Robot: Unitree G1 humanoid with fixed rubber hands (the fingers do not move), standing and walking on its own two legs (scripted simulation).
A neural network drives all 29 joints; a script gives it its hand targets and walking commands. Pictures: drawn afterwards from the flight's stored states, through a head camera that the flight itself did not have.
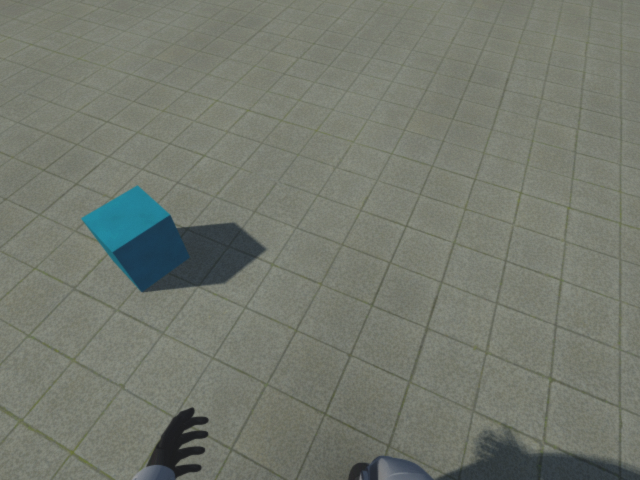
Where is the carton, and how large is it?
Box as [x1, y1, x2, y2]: [81, 185, 189, 291]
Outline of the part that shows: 137,185 81,218 115,263 142,291 189,256 170,215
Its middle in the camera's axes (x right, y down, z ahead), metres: -0.64 -0.02 +1.38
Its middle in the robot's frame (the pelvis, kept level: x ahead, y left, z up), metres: +0.95 +0.60 -0.63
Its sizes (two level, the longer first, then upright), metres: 0.210 0.200 0.250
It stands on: the floor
